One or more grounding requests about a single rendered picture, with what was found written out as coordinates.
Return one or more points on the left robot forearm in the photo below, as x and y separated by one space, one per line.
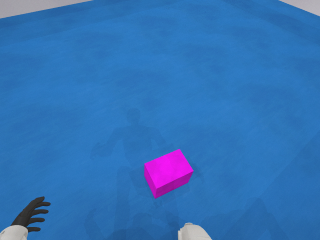
14 232

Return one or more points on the left robot hand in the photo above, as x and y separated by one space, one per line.
24 218

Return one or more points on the robot right thigh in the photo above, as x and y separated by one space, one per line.
193 232

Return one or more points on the carton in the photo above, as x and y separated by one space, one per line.
167 173

